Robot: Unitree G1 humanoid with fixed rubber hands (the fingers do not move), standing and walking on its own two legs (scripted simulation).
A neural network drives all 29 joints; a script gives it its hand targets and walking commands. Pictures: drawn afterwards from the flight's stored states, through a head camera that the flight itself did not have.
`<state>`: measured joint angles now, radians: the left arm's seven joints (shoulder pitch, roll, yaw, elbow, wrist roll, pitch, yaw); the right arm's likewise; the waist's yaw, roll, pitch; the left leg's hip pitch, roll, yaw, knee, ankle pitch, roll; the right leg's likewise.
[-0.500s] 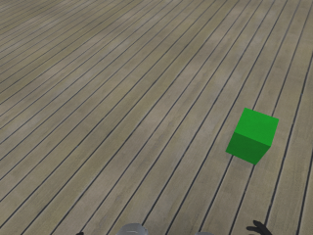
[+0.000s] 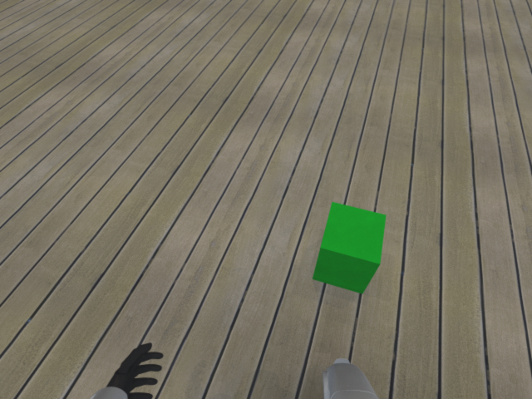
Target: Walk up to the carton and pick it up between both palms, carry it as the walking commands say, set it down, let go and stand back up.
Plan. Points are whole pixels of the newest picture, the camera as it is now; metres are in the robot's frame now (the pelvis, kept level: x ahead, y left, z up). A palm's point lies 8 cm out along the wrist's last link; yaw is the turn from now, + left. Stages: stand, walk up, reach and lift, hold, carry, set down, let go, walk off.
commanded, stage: walk up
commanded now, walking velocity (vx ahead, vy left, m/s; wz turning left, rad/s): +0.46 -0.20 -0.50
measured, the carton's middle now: (347, 248) +0.70 -0.29 -0.62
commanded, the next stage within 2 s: stand in 1.80 s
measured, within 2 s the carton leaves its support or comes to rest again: neither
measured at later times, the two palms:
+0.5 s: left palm (176, 312) +0.28 +0.19 -0.12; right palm (452, 294) +0.30 -0.30 -0.08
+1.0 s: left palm (251, 226) +0.45 +0.05 -0.09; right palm (505, 302) +0.30 -0.42 -0.12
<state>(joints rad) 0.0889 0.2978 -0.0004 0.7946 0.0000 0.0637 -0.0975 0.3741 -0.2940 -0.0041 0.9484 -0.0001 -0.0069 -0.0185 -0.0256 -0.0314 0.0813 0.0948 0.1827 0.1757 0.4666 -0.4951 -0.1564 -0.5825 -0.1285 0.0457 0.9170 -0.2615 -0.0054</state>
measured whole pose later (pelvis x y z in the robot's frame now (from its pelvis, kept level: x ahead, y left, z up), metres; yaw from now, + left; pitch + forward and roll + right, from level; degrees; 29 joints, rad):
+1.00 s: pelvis +0.31 -0.16 +0.02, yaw -19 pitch +2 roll +2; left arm 0.27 0.23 0.00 0.79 0.00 0.00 -0.02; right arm 0.22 -0.26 0.00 0.83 0.00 0.04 0.00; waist 0.01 0.01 0.06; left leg -0.39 0.10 0.11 1.00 -0.50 -0.05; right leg -0.39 -0.02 0.02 0.66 -0.29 -0.02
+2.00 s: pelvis +0.27 -0.15 +0.02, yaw -23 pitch -2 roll +0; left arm 0.30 0.19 0.00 0.80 0.00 0.03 0.01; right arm 0.23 -0.18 0.00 0.94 0.00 0.03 0.00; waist 0.02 -0.01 0.01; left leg -0.29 0.07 0.15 0.53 -0.21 0.00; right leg -0.21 0.01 0.02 0.56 -0.33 -0.02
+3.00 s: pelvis +0.26 -0.14 -0.02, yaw -22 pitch +19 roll +1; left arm -0.11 0.20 0.01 0.68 0.00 0.12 0.01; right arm -0.12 -0.20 -0.06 0.65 0.00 0.09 0.01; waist 0.02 -0.01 0.01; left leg -0.87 0.05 0.13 0.80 -0.25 0.03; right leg -0.81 -0.02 0.01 0.89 -0.41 0.00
